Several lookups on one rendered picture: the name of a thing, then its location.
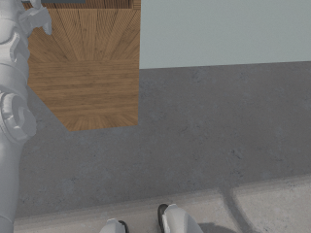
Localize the robot thigh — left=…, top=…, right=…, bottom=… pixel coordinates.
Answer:
left=99, top=222, right=125, bottom=233
left=162, top=208, right=203, bottom=233

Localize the left robot forearm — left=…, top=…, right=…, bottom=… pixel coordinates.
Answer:
left=0, top=18, right=30, bottom=105

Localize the left robot upper arm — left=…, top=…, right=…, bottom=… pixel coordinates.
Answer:
left=0, top=91, right=37, bottom=233

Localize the robot right thigh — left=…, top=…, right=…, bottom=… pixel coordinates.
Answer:
left=162, top=208, right=203, bottom=233

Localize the robot left thigh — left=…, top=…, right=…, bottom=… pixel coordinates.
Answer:
left=99, top=222, right=125, bottom=233

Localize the cabinet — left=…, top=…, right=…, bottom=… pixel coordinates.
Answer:
left=25, top=0, right=141, bottom=132

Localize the left robot hand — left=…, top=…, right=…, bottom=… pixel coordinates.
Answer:
left=0, top=0, right=52, bottom=38

